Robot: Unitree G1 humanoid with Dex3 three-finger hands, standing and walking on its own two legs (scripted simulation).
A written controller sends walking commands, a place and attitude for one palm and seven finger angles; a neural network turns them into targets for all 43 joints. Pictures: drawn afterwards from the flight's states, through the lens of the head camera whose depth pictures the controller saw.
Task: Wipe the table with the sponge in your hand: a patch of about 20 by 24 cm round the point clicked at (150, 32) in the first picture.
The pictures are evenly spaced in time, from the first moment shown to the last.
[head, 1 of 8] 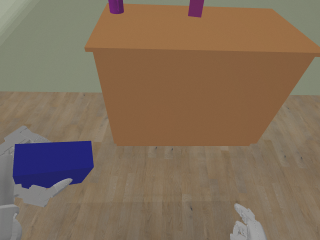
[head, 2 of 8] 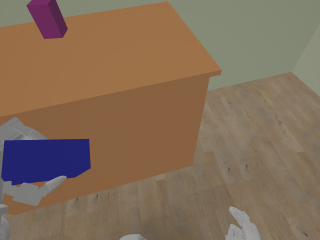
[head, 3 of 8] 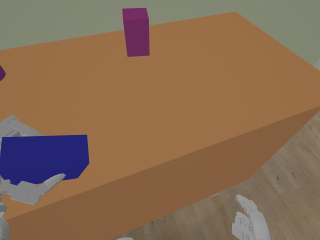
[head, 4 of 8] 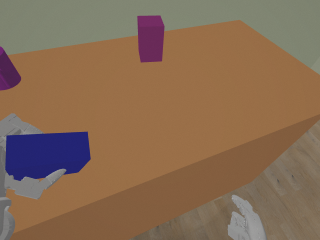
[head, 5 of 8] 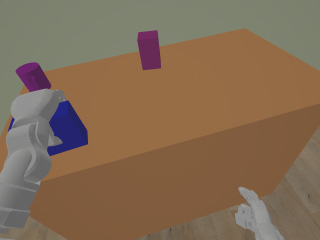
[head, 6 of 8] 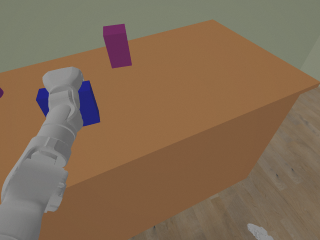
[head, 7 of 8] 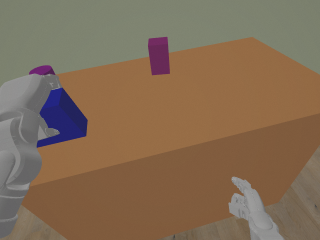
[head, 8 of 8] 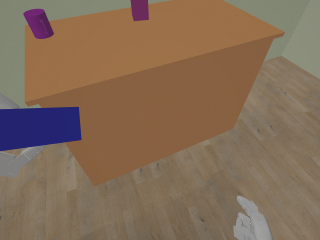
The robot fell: no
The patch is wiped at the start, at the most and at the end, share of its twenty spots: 0.00 1.00 1.00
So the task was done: yes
